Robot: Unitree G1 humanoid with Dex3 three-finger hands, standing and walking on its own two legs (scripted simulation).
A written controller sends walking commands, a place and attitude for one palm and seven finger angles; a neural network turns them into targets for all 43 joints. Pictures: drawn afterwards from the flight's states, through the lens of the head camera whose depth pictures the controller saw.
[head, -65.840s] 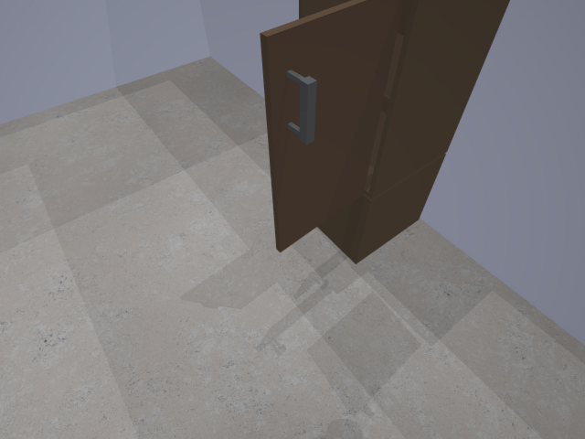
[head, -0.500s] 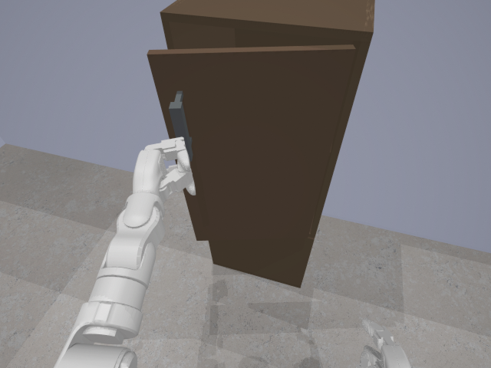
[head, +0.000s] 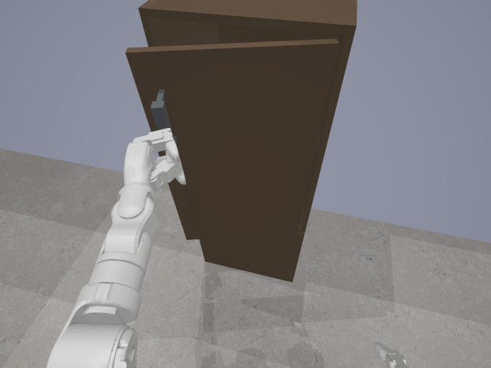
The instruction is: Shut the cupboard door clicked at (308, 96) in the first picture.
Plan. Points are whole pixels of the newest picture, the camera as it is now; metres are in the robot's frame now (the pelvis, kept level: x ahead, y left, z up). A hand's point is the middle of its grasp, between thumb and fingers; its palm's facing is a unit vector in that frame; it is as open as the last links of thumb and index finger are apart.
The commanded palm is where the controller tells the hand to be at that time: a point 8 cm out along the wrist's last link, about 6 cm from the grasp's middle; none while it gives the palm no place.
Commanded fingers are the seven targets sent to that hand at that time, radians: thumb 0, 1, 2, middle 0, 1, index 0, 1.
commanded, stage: bring the fist close to the handle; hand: left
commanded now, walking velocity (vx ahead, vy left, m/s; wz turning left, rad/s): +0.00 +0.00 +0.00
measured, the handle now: (166, 126) +0.51 +0.16 +0.13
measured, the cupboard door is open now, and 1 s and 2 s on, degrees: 18 9 0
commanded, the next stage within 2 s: push the door shut along its arc in 0.02 s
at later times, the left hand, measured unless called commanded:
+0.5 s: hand (183, 145) +0.45 +0.12 +0.13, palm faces +0.00 -1.00 -0.01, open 3.1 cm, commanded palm +0.43 +0.17 +0.13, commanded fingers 0.00 0.90 0.90 -1.30 -1.50 -1.30 -1.50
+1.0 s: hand (192, 131) +0.49 +0.11 +0.13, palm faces -0.13 -0.99 -0.03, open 3.1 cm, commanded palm +0.49 +0.16 +0.13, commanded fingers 0.00 0.90 0.90 -1.30 -1.50 -1.30 -1.50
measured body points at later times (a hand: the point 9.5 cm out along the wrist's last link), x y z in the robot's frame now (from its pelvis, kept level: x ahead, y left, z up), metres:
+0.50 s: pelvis -0.01 +0.01 -0.01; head +0.03 +0.00 +0.44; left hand +0.44 +0.17 +0.14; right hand +0.10 -0.24 -0.12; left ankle -0.01 +0.12 -0.73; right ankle +0.02 -0.10 -0.73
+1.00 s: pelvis -0.01 +0.01 -0.02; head +0.06 +0.01 +0.43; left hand +0.49 +0.16 +0.14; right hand -0.01 -0.26 -0.13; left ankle -0.01 +0.12 -0.73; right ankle +0.02 -0.10 -0.73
